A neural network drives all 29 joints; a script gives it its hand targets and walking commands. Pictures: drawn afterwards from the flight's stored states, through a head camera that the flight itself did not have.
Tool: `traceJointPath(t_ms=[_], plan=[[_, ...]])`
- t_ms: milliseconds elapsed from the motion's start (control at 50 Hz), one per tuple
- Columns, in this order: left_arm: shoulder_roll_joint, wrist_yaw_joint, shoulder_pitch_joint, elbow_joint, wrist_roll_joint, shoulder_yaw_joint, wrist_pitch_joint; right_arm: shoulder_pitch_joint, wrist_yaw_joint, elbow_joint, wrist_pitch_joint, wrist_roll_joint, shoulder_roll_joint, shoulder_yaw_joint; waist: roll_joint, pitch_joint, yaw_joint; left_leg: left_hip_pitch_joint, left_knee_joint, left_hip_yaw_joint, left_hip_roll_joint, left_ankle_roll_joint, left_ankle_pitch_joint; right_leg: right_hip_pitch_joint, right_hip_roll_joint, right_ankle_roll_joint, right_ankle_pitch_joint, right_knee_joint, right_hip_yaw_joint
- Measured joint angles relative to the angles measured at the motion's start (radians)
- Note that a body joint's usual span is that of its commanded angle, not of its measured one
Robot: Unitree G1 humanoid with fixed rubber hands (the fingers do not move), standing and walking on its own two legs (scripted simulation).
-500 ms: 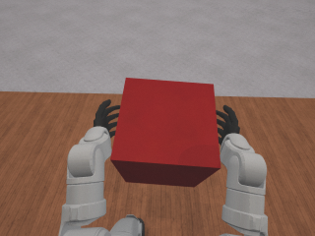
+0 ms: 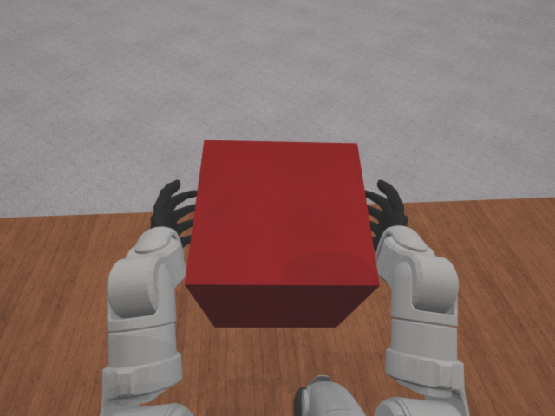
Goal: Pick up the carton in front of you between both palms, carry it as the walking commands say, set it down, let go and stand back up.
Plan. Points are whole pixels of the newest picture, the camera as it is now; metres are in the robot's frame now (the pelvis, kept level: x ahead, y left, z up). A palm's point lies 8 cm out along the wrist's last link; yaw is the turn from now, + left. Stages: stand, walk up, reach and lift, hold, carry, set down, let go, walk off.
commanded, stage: carry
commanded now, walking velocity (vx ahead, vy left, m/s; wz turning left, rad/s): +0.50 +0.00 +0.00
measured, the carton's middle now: (278, 245) +0.35 -0.01 +0.04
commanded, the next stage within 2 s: none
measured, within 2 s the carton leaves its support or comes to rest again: neither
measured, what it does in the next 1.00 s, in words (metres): goes down: right foot, then left foot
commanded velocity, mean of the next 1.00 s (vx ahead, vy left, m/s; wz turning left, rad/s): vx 0.50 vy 0.00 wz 0.00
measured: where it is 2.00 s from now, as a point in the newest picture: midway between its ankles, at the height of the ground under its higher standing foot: (261, 193)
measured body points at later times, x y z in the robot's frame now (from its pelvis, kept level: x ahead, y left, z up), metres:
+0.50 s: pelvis +0.31 -0.02 -0.03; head +0.34 -0.03 +0.42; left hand +0.64 +0.14 +0.06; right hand +0.65 -0.16 +0.05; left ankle +0.44 +0.12 -0.72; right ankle +0.22 -0.07 -0.76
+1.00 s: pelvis +0.62 +0.02 -0.05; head +0.65 +0.03 +0.40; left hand +0.96 +0.16 +0.03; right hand +0.95 -0.15 +0.04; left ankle +0.54 +0.06 -0.79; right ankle +0.73 -0.14 -0.73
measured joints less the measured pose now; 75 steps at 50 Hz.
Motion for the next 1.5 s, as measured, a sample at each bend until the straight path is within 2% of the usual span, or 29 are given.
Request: traceJointPath(t_ms=[60, 100, 120, 140, 180, 200, 240, 360, 440, 520, 580, 620, 640, 680, 720, 760, 860, 960, 1020, 1100, 1160, 1180, 1220, 1260, 1280, 1340, 1420, 1500], plan=[[0.004, -0.001, 0.002, 0.01, 0.002, 0.0, 0.012, 0.0, 0.001, 0.012, 0.011, -0.01, -0.001, 0.006, -0.005, -0.023, -0.004, 0.072, 0.022, -0.011, -0.008, -0.012, -0.085, 0.077, 0.033, -0.027, 0.096, -0.164, -0.043], [0.001, -0.002, -0.006, 0.038, 0.009, -0.002, 0.016, 0.003, 0.002, 0.022, 0.023, -0.015, -0.008, 0.003, -0.003, -0.035, 0.006, 0.097, 0.118, -0.015, -0.01, -0.023, -0.156, 0.162, 0.058, -0.043, 0.125, -0.247, -0.075], [-0.003, -0.003, -0.014, 0.058, 0.015, -0.004, 0.018, 0.005, 0.003, 0.029, 0.029, -0.016, -0.015, -0.001, -0.005, -0.042, 0.014, 0.079, 0.229, -0.013, -0.012, -0.029, -0.185, 0.208, 0.062, -0.048, 0.107, -0.259, -0.078], [-0.01, -0.004, -0.023, 0.082, 0.024, -0.002, 0.009, -0.005, 0.005, 0.047, 0.03, -0.013, -0.029, -0.002, 0.021, -0.042, 0.032, 0.028, 0.379, -0.019, 0.007, -0.038, -0.194, 0.2, 0.081, -0.061, 0.022, -0.199, -0.084], [-0.012, -0.004, -0.04, 0.13, 0.034, -0.005, 0.003, -0.007, 0.006, 0.077, 0.03, -0.011, -0.043, -0.008, 0.032, -0.025, 0.064, -0.114, 0.694, -0.063, 0.003, -0.049, -0.211, 0.182, 0.094, -0.086, -0.087, -0.091, -0.09], [-0.012, -0.007, -0.036, 0.142, 0.031, -0.005, 0.004, 0.0, 0.006, 0.085, 0.031, -0.014, -0.038, -0.012, 0.024, -0.017, 0.079, -0.182, 0.794, -0.072, 0.002, -0.046, -0.194, 0.192, 0.095, -0.093, -0.109, -0.076, -0.088], [-0.01, -0.007, -0.012, 0.144, 0.021, 0.0, 0.002, 0.012, 0.006, 0.09, 0.029, -0.029, -0.011, -0.025, 0.013, 0.001, 0.096, -0.304, 0.861, -0.078, 0.022, -0.044, -0.144, 0.227, 0.097, -0.095, -0.132, -0.085, -0.084], [0.0, -0.006, 0.007, 0.116, -0.026, 0.002, -0.05, 0.039, 0.011, 0.03, -0.015, -0.057, 0.034, -0.036, 0.007, 0.039, 0.112, -0.538, 0.648, -0.078, 0.108, -0.063, -0.013, 0.345, 0.1, -0.093, -0.192, -0.158, -0.073], [0.004, -0.006, -0.002, 0.095, -0.036, -0.017, -0.068, 0.058, 0.014, -0.021, -0.031, -0.052, 0.024, -0.023, 0.008, 0.036, 0.116, -0.591, 0.476, -0.068, 0.13, -0.07, 0.136, 0.431, 0.1, -0.079, -0.242, -0.199, -0.054], [0.002, -0.005, -0.014, 0.065, -0.034, -0.037, -0.062, 0.066, 0.012, -0.075, -0.018, -0.042, 0.007, -0.015, 0.018, 0.016, 0.12, -0.557, 0.271, -0.039, 0.116, -0.061, 0.292, 0.528, 0.106, -0.06, -0.312, -0.224, -0.036], [0.003, -0.003, -0.026, 0.059, -0.028, -0.048, -0.043, 0.065, 0.007, -0.093, 0.003, -0.038, -0.006, -0.014, 0.025, -0.01, 0.127, -0.483, 0.11, 0.0, 0.086, -0.036, 0.383, 0.603, 0.113, -0.045, -0.391, -0.213, -0.024], [0.011, -0.001, -0.031, 0.059, -0.025, -0.048, -0.024, 0.05, 0.003, -0.079, 0.018, -0.04, -0.007, -0.012, 0.023, -0.028, 0.124, -0.403, 0.017, 0.029, 0.061, -0.015, 0.415, 0.637, 0.114, -0.034, -0.46, -0.144, -0.017], [0.017, 0.001, -0.034, 0.06, -0.024, -0.045, -0.013, 0.037, 0.001, -0.065, 0.026, -0.043, -0.008, -0.009, 0.03, -0.037, 0.119, -0.354, -0.009, 0.037, 0.059, -0.01, 0.423, 0.631, 0.118, -0.028, -0.493, -0.055, -0.015], [0.047, 0.001, -0.054, 0.083, -0.032, -0.042, 0.003, 0.007, -0.004, -0.02, 0.024, -0.055, 0.0, -0.008, -0.008, -0.037, 0.088, -0.367, 0.104, 0.05, 0.03, 0.007, 0.28, 0.534, 0.092, -0.005, -0.52, 0.23, 0.004], [0.055, 0.004, -0.05, 0.102, -0.038, -0.033, 0.018, -0.008, -0.005, 0.018, 0.038, -0.05, 0.0, -0.006, 0.001, -0.026, 0.055, -0.366, 0.17, 0.049, 0.025, 0.023, 0.211, 0.398, 0.102, -0.004, -0.514, 0.495, 0.033], [0.033, 0.005, -0.043, 0.112, -0.029, -0.017, 0.031, 0.007, -0.004, 0.027, 0.051, -0.041, 0.001, -0.012, 0.013, -0.016, 0.034, -0.332, 0.163, 0.043, 0.021, 0.024, 0.19, 0.281, 0.086, -0.008, -0.462, 0.583, 0.035], [-0.018, 0.003, -0.031, 0.086, 0.003, 0.014, 0.019, 0.023, -0.004, 0.022, 0.029, -0.01, -0.001, -0.028, 0.015, 0.016, 0.016, -0.226, 0.091, 0.036, 0.012, 0.029, 0.145, 0.074, 0.014, 0.01, -0.346, 0.439, 0.041], [-0.013, 0.0, -0.014, 0.035, 0.003, 0.004, -0.004, 0.009, -0.003, 0.008, 0.001, 0.005, -0.005, -0.015, 0.012, 0.02, 0.009, -0.121, 0.032, 0.018, 0.009, 0.019, 0.09, -0.028, -0.019, 0.019, -0.195, 0.261, 0.036], [-0.005, 0.0, -0.007, 0.012, 0.0, 0.0, -0.004, 0.002, -0.002, 0.0, -0.001, 0.003, -0.002, -0.007, 0.006, 0.007, 0.005, -0.051, 0.004, 0.004, 0.004, 0.007, 0.046, -0.029, -0.015, 0.012, -0.081, 0.121, 0.022], [0.005, -0.001, 0.001, 0.011, 0.0, 0.001, 0.011, -0.001, 0.0, 0.013, 0.009, -0.01, 0.001, 0.003, -0.006, -0.022, -0.003, 0.048, -0.001, -0.01, -0.007, -0.009, -0.045, 0.041, 0.017, -0.013, 0.064, -0.106, -0.025], [0.001, -0.003, -0.006, 0.046, 0.01, 0.0, 0.018, 0.003, 0.002, 0.032, 0.024, -0.018, -0.007, 0.001, -0.003, -0.041, 0.005, 0.102, 0.094, -0.019, -0.011, -0.024, -0.147, 0.154, 0.055, -0.039, 0.122, -0.243, -0.071], [-0.003, -0.005, -0.014, 0.065, 0.016, -0.001, 0.02, 0.004, 0.003, 0.039, 0.03, -0.019, -0.012, -0.002, -0.007, -0.047, 0.011, 0.09, 0.195, -0.018, -0.014, -0.031, -0.178, 0.203, 0.059, -0.051, 0.126, -0.266, -0.079], [-0.014, -0.005, -0.031, 0.114, 0.033, 0.0, 0.005, -0.01, 0.006, 0.074, 0.031, -0.014, -0.036, -0.006, 0.033, -0.042, 0.044, -0.019, 0.501, -0.04, 0.01, -0.049, -0.206, 0.187, 0.089, -0.087, -0.029, -0.149, -0.089], [-0.015, -0.007, -0.036, 0.15, 0.036, -0.002, 0.002, -0.001, 0.006, 0.095, 0.03, -0.015, -0.039, -0.012, 0.027, -0.024, 0.075, -0.159, 0.767, -0.071, 0.003, -0.049, -0.194, 0.189, 0.094, -0.095, -0.1, -0.085, -0.09], [-0.014, -0.006, -0.026, 0.154, 0.032, 0.0, 0.002, 0.005, 0.006, 0.099, 0.029, -0.021, -0.029, -0.017, 0.02, -0.015, 0.086, -0.222, 0.83, -0.075, 0.008, -0.047, -0.169, 0.205, 0.095, -0.091, -0.112, -0.084, -0.087], [-0.008, -0.008, 0.005, 0.139, 0.006, 0.006, -0.014, 0.017, 0.007, 0.086, 0.017, -0.044, 0.013, -0.038, 0.012, 0.015, 0.102, -0.381, 0.814, -0.079, 0.051, -0.05, -0.098, 0.265, 0.099, -0.096, -0.141, -0.12, -0.084], [0.001, -0.008, 0.008, 0.115, -0.027, 0.003, -0.052, 0.035, 0.011, 0.034, -0.017, -0.056, 0.033, -0.035, 0.009, 0.039, 0.112, -0.522, 0.652, -0.077, 0.106, -0.066, -0.016, 0.341, 0.1, -0.095, -0.177, -0.171, -0.076], [0.005, -0.008, 0.001, 0.091, -0.038, -0.016, -0.069, 0.056, 0.013, -0.021, -0.032, -0.052, 0.024, -0.02, 0.009, 0.037, 0.115, -0.587, 0.498, -0.066, 0.132, -0.076, 0.119, 0.429, 0.101, -0.082, -0.222, -0.218, -0.059]])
